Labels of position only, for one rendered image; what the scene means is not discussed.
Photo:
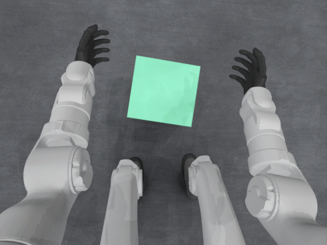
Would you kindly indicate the robot left upper arm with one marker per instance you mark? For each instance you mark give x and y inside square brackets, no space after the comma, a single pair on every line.
[54,177]

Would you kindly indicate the robot thigh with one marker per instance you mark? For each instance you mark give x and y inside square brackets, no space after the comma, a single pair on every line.
[120,224]
[219,222]

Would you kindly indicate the left robot forearm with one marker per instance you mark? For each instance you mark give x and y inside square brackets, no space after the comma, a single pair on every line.
[71,111]

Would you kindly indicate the left robot thigh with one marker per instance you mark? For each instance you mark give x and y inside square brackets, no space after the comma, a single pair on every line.
[120,224]

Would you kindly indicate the robot right upper arm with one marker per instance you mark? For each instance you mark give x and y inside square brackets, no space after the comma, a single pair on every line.
[286,207]

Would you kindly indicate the robot right hand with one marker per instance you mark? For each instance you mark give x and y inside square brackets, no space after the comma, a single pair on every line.
[256,74]

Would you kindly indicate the robot left hand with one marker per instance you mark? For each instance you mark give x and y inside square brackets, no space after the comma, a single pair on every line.
[86,51]

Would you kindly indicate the right robot forearm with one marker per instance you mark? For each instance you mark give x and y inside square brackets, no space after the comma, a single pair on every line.
[265,140]

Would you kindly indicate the carton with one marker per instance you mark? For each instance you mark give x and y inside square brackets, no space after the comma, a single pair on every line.
[163,91]

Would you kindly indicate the right robot thigh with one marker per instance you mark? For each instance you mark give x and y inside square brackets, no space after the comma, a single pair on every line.
[219,222]

